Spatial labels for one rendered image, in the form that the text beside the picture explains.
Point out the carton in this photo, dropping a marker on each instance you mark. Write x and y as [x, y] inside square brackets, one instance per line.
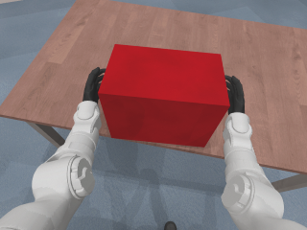
[163, 95]

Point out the table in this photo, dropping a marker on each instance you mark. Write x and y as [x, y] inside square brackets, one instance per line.
[269, 60]

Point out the robot right upper arm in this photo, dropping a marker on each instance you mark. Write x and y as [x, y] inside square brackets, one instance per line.
[253, 205]

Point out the right robot hand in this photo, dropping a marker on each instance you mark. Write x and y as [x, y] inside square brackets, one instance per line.
[235, 95]

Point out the right robot forearm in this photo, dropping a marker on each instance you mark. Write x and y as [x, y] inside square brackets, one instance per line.
[239, 155]

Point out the left robot hand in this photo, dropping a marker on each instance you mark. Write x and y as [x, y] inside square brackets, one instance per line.
[92, 85]

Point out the left robot forearm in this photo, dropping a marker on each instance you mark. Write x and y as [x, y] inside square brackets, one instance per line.
[84, 135]

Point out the robot left upper arm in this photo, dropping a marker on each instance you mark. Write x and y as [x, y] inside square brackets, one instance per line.
[59, 187]

